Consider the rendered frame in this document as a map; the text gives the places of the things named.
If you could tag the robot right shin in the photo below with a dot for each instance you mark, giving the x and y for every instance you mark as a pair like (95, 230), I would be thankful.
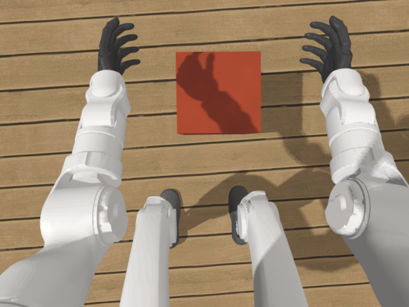
(255, 194)

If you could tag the robot left hand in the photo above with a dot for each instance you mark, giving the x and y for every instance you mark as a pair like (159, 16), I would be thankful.
(109, 55)

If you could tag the right robot foot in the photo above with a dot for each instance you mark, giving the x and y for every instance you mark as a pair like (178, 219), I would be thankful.
(236, 194)

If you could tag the robot left forearm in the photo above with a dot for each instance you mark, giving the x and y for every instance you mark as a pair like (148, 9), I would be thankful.
(100, 137)

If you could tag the robot right forearm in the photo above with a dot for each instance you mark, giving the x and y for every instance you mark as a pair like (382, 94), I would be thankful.
(353, 133)

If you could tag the right robot upper arm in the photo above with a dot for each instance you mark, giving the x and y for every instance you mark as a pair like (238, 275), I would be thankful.
(373, 219)

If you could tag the left robot upper arm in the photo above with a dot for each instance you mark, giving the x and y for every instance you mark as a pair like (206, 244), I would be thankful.
(79, 224)

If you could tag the robot right hand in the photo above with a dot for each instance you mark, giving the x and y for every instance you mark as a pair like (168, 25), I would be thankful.
(337, 55)

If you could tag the carton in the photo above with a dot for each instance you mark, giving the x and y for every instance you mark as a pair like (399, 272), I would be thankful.
(218, 92)

